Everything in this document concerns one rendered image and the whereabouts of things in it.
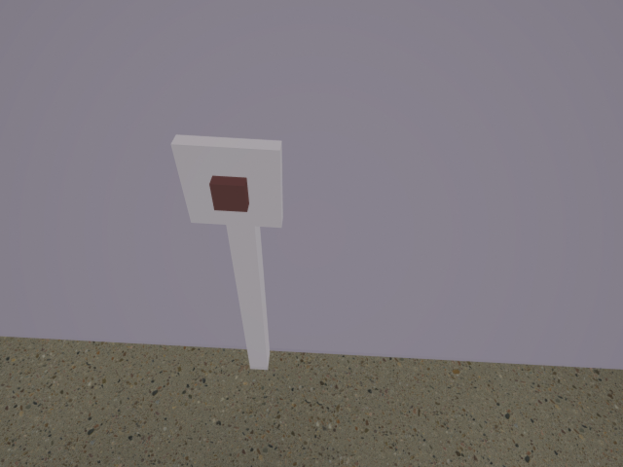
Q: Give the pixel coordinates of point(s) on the panel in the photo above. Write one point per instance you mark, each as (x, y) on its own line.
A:
(197, 159)

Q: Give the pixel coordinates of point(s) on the button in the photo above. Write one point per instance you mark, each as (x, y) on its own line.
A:
(229, 193)

